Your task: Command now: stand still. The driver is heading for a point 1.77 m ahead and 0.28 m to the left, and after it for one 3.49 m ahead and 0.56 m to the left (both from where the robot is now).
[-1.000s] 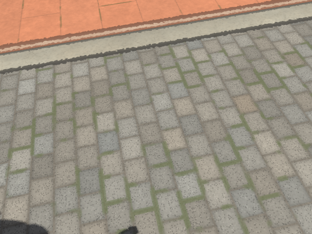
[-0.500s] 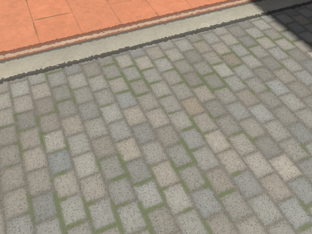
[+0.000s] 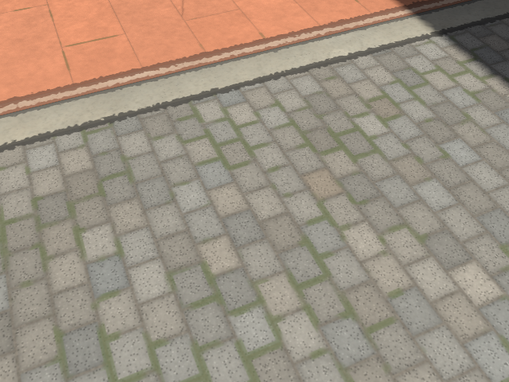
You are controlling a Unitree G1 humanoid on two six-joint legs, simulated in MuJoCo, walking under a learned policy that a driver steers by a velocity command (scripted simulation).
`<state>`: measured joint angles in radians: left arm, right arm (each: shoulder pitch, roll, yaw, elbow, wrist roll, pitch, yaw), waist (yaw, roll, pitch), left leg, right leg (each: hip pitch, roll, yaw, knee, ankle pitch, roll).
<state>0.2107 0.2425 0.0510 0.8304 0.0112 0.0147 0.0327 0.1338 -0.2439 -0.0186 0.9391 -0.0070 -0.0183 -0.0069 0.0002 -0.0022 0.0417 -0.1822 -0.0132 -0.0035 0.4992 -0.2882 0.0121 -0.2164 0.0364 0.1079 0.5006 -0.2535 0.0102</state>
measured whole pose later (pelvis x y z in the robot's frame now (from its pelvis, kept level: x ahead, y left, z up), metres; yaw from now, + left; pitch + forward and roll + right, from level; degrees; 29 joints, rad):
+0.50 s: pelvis +0.00 +0.01 +0.00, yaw +0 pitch -2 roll +0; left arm 0.20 0.23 0.04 1.02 0.00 0.01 0.05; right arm 0.18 -0.24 0.00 1.06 0.00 -0.02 -0.02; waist -0.01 0.00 0.04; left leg -0.16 -0.03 0.00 0.46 -0.27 0.03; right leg -0.19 0.02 0.11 0.46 -0.23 0.03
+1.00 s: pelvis +0.00 +0.02 +0.00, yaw +0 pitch -1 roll +0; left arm 0.22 0.22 0.02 1.11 0.00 0.01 0.05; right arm 0.24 -0.22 0.00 1.07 0.00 -0.02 -0.02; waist -0.01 0.00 0.04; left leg -0.17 -0.04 0.00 0.46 -0.27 0.04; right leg -0.20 0.00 0.11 0.45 -0.23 0.04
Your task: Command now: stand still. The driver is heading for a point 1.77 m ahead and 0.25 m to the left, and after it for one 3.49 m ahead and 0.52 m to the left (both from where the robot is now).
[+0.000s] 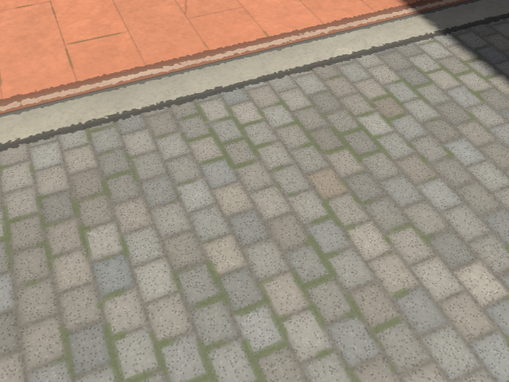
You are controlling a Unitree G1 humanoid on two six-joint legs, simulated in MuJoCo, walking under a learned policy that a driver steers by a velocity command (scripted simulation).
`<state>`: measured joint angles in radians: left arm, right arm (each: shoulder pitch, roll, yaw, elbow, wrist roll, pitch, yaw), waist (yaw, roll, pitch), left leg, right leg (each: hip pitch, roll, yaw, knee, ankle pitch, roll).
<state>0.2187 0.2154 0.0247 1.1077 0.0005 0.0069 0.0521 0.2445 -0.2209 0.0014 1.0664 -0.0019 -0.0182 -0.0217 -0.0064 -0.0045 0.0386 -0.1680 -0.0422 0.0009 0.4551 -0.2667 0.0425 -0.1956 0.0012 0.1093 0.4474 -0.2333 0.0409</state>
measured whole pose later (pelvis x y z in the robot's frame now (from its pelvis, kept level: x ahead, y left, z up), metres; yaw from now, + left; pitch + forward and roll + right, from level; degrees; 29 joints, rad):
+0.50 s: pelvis +0.09 -0.06 -0.01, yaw +0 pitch +1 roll +1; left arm 0.27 0.24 0.05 1.07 -0.01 -0.11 -0.01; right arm 0.36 -0.28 -0.04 1.01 0.04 -0.06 -0.01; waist 0.00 0.04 -0.02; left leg -0.30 0.00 -0.05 0.94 -0.44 0.06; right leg -0.25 0.01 -0.05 0.54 -0.30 -0.04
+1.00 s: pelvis +0.35 -0.03 -0.02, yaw -1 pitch +1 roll +0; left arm 0.41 0.24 0.03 1.05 -0.02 -0.09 0.00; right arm 0.05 -0.25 -0.05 0.86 0.01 -0.10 0.04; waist 0.03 -0.01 0.05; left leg -0.46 -0.03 0.07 0.57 -0.14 0.07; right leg -0.18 0.00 0.06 1.10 -0.46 -0.04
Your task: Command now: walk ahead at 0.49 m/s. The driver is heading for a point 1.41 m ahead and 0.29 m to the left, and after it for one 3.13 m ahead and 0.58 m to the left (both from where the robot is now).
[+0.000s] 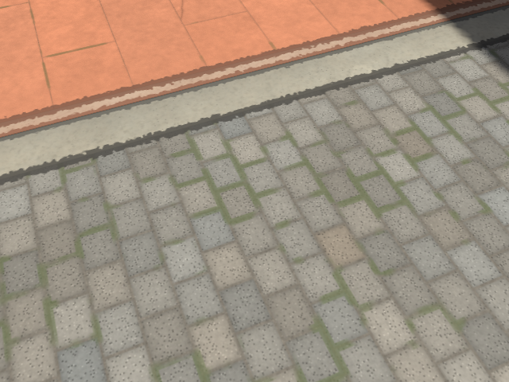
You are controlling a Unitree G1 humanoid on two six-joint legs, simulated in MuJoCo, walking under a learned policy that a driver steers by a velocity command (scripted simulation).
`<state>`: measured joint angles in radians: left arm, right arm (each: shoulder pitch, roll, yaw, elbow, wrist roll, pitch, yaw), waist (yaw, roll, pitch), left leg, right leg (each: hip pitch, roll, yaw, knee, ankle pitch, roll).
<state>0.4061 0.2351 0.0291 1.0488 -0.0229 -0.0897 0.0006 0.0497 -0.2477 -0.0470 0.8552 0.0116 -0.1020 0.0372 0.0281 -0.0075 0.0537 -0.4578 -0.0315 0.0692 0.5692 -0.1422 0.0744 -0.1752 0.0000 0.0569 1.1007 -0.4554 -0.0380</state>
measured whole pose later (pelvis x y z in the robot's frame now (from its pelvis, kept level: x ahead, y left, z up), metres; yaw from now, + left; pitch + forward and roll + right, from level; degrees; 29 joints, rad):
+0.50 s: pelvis +0.30 -0.05 +0.00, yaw +1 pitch +2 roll +1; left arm 0.03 0.24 0.05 0.84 -0.01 -0.11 -0.03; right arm 0.39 -0.26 -0.05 1.02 0.01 -0.06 0.00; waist -0.05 0.00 0.03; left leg -0.09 0.00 -0.01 0.74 -0.47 0.02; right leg -0.49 -0.02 -0.05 0.57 -0.11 -0.07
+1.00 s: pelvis +0.57 -0.01 +0.00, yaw +15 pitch +2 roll -2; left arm 0.33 0.25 0.08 0.97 -0.01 -0.05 0.03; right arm 0.06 -0.23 -0.07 0.78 0.02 -0.04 0.06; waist 0.04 0.01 0.04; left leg -0.54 0.02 0.08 0.61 -0.10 0.13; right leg 0.11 -0.04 -0.30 0.38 -0.46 0.03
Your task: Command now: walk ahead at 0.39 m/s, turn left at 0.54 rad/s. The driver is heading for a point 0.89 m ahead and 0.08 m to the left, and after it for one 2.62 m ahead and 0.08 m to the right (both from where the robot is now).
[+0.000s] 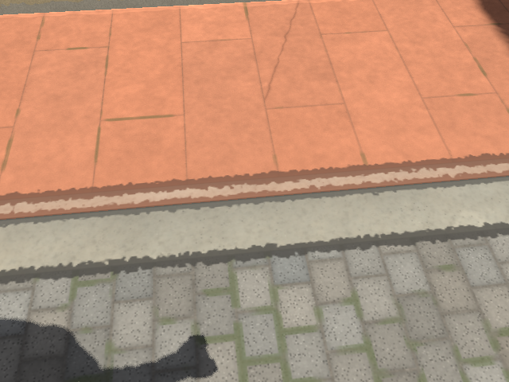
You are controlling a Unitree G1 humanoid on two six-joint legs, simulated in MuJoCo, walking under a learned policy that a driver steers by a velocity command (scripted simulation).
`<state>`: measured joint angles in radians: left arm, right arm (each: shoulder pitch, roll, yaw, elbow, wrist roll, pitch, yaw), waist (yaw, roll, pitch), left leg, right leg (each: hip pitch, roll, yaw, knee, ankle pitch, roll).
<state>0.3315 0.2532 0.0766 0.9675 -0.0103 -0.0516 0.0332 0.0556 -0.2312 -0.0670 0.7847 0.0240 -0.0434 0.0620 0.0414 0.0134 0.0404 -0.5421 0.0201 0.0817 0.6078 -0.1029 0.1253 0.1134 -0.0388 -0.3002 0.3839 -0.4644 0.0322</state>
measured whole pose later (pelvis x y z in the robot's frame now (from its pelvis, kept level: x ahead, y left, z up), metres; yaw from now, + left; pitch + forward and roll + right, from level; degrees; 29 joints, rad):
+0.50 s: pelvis +0.18 -0.01 +0.01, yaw +15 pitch +2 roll +1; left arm 0.12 0.28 0.05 0.79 0.01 -0.03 0.02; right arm 0.15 -0.29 -0.06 0.74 0.00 0.04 -0.05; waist -0.02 -0.02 0.03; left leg -0.26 -0.13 -0.14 0.55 -0.31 0.06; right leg -0.43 0.00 0.04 0.58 -0.10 0.04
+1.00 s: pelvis +0.12 +0.00 +0.02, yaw +16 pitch +0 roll -1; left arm 0.18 0.28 0.07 0.85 0.00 0.03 0.04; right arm 0.31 -0.24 -0.05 0.90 -0.04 0.02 -0.02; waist -0.01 -0.04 0.01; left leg -0.15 -0.02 -0.02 0.50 -0.34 0.04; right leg -0.43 0.01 0.06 0.67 -0.34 0.02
